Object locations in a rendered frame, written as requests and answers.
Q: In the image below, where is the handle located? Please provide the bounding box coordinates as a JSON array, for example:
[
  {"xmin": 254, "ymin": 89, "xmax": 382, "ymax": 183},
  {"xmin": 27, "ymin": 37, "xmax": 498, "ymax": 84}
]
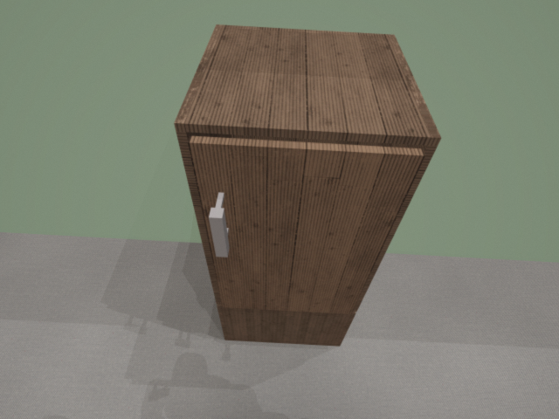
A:
[{"xmin": 209, "ymin": 192, "xmax": 230, "ymax": 258}]

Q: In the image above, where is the cupboard door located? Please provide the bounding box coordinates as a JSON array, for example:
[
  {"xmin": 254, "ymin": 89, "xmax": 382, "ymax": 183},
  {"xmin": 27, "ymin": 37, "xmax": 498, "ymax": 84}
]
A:
[{"xmin": 188, "ymin": 136, "xmax": 425, "ymax": 314}]

